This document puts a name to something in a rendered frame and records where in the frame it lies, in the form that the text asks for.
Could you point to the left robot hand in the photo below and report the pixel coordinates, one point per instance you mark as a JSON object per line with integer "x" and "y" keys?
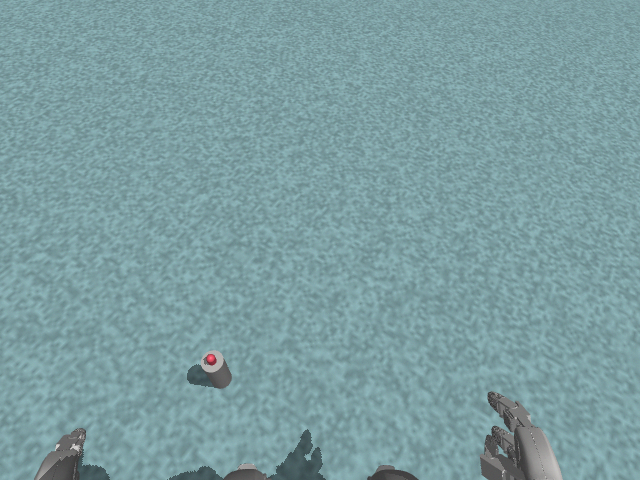
{"x": 62, "y": 463}

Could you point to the bottle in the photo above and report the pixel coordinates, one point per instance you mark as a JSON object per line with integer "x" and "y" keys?
{"x": 215, "y": 367}

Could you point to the right robot hand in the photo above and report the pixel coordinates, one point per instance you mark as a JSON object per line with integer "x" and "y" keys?
{"x": 530, "y": 455}

